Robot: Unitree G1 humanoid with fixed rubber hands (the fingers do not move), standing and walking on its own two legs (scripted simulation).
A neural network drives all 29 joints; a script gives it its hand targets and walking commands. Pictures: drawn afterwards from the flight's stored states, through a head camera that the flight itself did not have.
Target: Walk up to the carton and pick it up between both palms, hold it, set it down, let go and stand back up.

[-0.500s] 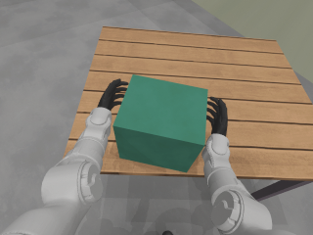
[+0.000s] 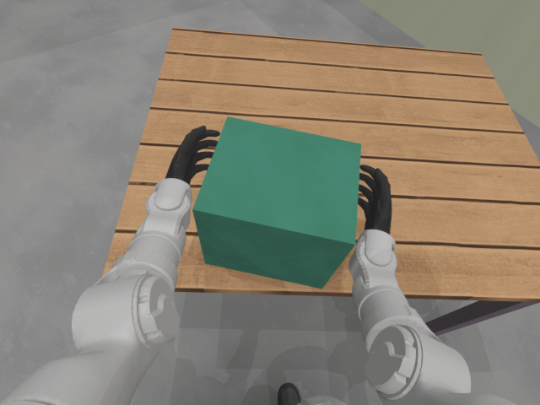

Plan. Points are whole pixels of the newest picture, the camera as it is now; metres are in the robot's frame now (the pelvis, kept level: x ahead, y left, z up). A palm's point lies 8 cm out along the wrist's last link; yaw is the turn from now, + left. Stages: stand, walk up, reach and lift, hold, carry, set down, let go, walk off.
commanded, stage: set down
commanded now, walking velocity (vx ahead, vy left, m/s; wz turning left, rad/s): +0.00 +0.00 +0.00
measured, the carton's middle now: (277, 208) +0.40 -0.08 -0.02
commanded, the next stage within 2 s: none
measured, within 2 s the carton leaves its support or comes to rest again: neither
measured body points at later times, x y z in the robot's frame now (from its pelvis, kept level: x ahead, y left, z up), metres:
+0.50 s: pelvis -0.01 +0.01 -0.02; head +0.06 +0.01 +0.42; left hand +0.46 +0.07 +0.02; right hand +0.34 -0.25 +0.00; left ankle -0.02 +0.10 -0.74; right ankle +0.01 -0.13 -0.74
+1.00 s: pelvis -0.05 +0.00 -0.04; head +0.00 +0.00 +0.41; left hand +0.42 +0.11 +0.02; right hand +0.30 -0.26 +0.01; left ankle -0.02 +0.10 -0.74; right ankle +0.01 -0.13 -0.74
